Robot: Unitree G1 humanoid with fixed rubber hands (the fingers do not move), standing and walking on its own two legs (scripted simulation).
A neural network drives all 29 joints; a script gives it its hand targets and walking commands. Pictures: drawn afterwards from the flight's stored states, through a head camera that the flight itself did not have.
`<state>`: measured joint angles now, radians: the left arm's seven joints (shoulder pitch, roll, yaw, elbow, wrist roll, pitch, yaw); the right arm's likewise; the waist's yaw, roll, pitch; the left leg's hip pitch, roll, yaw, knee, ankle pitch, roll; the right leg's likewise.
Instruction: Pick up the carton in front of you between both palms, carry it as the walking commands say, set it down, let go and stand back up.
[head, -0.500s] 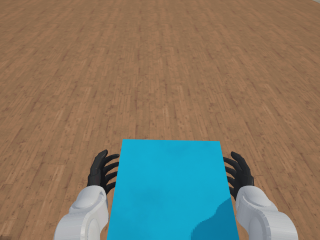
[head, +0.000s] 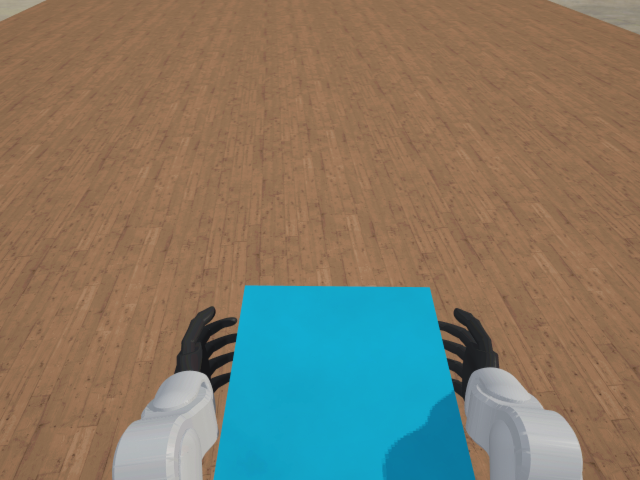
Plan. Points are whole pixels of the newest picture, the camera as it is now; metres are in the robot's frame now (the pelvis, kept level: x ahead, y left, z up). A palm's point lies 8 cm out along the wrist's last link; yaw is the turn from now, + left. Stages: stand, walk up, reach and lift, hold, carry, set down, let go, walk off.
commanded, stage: carry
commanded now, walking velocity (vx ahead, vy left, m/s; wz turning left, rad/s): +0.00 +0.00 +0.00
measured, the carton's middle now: (335, 416) +0.22 +0.00 +0.01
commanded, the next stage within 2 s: none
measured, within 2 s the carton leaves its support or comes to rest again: neither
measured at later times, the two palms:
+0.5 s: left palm (199, 332) +0.32 +0.18 +0.05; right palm (426, 333) +0.31 -0.12 +0.05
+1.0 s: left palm (214, 319) +0.34 +0.16 +0.04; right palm (431, 322) +0.33 -0.14 +0.04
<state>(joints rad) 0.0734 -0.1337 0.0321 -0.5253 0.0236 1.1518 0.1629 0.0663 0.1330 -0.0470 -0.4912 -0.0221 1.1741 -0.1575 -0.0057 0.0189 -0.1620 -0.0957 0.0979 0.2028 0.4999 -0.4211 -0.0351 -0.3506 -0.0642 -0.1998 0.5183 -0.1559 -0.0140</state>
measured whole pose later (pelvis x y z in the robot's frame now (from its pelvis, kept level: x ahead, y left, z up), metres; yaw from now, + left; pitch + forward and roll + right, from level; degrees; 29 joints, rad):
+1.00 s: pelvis +0.04 +0.02 +0.00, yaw -1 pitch +2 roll +0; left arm -0.22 -0.14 0.18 0.11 0.22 0.70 0.01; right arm -0.22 0.14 -0.16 0.13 -0.22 0.75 -0.05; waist -0.01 -0.01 -0.06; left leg -0.25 0.06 0.15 0.54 -0.33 0.00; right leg -0.27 -0.11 -0.16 0.54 -0.30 0.04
